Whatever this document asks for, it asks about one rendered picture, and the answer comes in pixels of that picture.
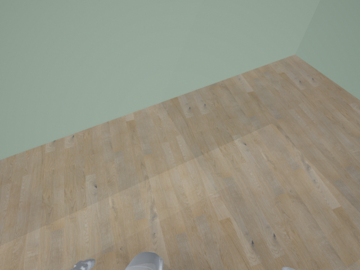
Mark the robot left thigh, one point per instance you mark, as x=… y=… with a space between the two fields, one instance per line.
x=146 y=261

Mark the robot left hand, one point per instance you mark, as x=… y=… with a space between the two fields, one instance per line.
x=84 y=265

